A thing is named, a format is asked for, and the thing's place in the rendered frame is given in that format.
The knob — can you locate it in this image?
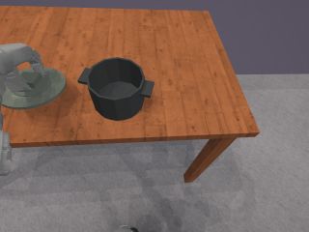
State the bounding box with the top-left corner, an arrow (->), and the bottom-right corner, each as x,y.
20,72 -> 42,88

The left robot hand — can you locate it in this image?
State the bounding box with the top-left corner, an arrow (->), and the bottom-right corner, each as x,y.
0,43 -> 45,92

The left robot upper arm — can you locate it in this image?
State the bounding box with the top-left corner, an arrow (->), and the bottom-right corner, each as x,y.
0,130 -> 13,177

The left robot shin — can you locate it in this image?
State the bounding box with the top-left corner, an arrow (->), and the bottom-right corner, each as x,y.
119,225 -> 132,231

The pot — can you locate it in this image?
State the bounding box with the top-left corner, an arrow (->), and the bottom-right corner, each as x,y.
77,57 -> 155,121

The lid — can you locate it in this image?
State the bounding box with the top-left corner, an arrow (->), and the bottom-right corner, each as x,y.
2,67 -> 67,110

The robot left forearm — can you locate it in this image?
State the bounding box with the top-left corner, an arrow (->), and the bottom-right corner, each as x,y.
0,48 -> 14,131

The table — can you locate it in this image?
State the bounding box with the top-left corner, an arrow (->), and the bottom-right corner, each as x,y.
0,5 -> 260,183

